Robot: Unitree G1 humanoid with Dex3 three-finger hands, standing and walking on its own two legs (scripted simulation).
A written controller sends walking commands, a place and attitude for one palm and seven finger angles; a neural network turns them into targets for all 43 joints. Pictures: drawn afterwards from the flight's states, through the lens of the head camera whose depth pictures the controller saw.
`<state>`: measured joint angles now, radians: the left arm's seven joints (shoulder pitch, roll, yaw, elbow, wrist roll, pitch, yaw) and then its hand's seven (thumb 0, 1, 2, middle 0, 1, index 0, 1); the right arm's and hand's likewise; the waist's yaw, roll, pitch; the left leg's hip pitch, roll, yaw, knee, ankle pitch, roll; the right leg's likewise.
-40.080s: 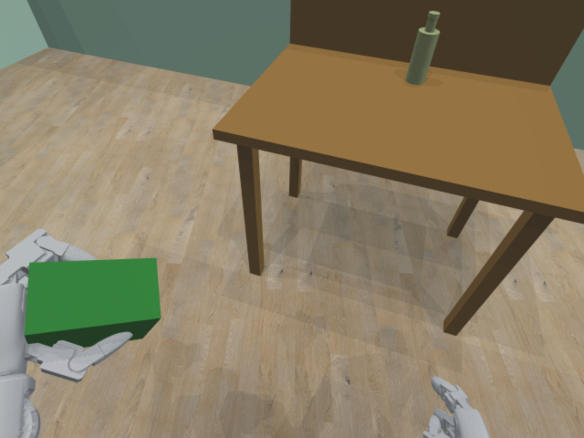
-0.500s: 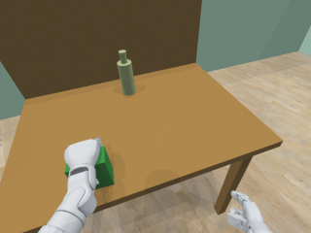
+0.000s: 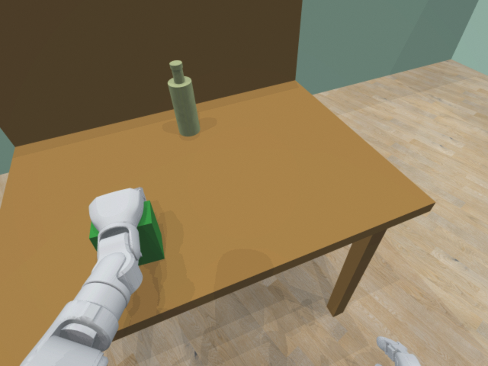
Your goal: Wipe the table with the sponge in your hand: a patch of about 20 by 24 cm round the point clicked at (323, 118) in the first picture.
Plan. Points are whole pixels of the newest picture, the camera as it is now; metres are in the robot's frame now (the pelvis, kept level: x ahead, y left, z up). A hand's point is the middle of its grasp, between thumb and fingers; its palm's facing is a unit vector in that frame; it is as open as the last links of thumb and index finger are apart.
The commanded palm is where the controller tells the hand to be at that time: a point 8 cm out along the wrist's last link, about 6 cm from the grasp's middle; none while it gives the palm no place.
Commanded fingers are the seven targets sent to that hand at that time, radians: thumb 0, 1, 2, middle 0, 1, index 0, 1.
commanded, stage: wipe forward along the middle lane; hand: left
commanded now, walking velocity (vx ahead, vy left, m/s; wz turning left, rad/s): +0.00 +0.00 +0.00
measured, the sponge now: (132, 242) +0.34 +0.25 -0.01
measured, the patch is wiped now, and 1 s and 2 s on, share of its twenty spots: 0.95 0.95 0.95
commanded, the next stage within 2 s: slide back across to the first lane in 0.94 s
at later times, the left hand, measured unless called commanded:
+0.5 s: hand (122, 209) +0.39 +0.28 +0.03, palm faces -0.09 -0.01 -1.00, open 10.1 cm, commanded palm +0.37 +0.27 +0.06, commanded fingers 0.00 0.10 1.30 -1.20 -1.60 -1.20 -1.60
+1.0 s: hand (124, 190) +0.44 +0.29 +0.03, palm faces -0.11 +0.01 -0.99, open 10.1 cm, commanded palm +0.43 +0.28 +0.06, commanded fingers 0.00 0.10 1.30 -1.20 -1.60 -1.20 -1.60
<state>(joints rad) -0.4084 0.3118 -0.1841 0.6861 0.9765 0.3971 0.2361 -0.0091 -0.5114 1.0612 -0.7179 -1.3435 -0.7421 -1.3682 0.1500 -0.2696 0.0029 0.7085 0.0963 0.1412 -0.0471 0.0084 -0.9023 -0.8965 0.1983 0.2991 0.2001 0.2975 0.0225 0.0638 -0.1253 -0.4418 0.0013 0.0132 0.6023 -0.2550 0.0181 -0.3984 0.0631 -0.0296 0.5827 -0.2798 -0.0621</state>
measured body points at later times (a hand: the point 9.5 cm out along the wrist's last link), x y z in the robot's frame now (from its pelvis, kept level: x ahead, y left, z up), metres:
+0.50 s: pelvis +0.00 +0.01 +0.00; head +0.02 +0.00 +0.45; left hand +0.39 +0.27 +0.08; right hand +0.13 -0.24 -0.12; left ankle +0.03 +0.11 -0.73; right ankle +0.01 -0.08 -0.73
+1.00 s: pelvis +0.01 +0.02 -0.01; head +0.06 +0.02 +0.44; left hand +0.44 +0.29 +0.08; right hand +0.08 -0.24 -0.14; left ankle +0.03 +0.11 -0.73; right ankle +0.01 -0.08 -0.73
